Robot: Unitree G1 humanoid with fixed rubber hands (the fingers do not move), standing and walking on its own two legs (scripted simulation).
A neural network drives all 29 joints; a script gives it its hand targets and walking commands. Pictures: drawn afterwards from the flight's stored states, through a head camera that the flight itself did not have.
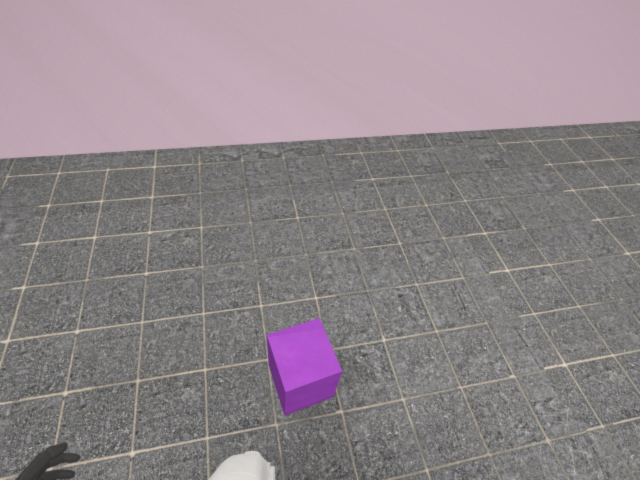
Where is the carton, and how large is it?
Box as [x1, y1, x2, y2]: [267, 318, 341, 414]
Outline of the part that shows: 319,318 267,334 268,363 284,414 290,413 333,396 341,373 341,369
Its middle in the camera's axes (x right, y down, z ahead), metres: -0.06 +0.37 +1.13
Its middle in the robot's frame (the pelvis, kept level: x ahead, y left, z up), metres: +0.49 +0.02 -0.65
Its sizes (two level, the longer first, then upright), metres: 0.167 0.159 0.218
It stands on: the floor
